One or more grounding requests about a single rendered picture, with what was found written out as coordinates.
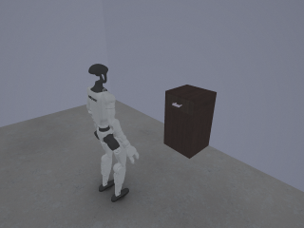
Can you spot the right robot foot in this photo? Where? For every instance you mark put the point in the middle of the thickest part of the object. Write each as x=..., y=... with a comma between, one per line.
x=123, y=192

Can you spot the robot left upper arm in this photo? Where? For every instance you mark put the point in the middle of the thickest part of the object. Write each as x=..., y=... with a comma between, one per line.
x=87, y=99

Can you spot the drawer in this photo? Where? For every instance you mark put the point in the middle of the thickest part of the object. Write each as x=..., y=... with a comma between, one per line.
x=185, y=106

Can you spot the right robot shin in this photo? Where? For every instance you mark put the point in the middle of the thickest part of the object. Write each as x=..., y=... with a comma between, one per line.
x=119, y=179

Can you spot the robot right upper arm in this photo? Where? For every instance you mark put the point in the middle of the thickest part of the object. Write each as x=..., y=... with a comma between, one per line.
x=109, y=101

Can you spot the right robot hand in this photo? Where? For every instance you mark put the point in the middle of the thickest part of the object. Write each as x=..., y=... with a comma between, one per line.
x=130, y=151

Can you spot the handle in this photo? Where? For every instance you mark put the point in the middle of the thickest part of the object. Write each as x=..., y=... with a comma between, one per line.
x=177, y=105

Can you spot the robot right forearm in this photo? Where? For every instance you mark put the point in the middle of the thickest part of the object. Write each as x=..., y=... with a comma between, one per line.
x=117, y=130

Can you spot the cabinet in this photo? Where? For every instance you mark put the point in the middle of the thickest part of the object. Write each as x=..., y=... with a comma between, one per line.
x=185, y=133

